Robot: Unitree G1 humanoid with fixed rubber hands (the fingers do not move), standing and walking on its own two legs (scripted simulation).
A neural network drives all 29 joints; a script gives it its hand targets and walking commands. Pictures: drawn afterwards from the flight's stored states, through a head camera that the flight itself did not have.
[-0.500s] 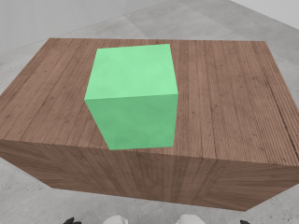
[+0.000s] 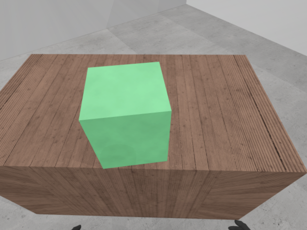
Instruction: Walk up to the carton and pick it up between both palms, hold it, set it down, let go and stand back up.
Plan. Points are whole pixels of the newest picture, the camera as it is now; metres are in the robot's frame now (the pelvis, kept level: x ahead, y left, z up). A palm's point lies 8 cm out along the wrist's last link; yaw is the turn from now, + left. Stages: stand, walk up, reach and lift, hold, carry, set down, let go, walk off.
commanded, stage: walk up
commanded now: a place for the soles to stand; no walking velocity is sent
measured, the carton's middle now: (130, 117) +0.43 +0.07 +0.03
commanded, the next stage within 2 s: reach and lift in 1.12 s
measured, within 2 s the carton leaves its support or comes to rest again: neither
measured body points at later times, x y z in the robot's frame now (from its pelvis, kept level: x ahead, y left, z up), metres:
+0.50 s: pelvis +0.00 -0.02 +0.00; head +0.01 -0.02 +0.45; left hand +0.08 +0.24 -0.13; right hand +0.05 -0.29 -0.14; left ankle +0.02 +0.13 -0.73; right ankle +0.02 -0.13 -0.73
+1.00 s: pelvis +0.02 -0.02 +0.00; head +0.03 -0.03 +0.45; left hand +0.10 +0.24 -0.13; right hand +0.06 -0.29 -0.14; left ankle +0.02 +0.13 -0.73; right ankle +0.02 -0.13 -0.73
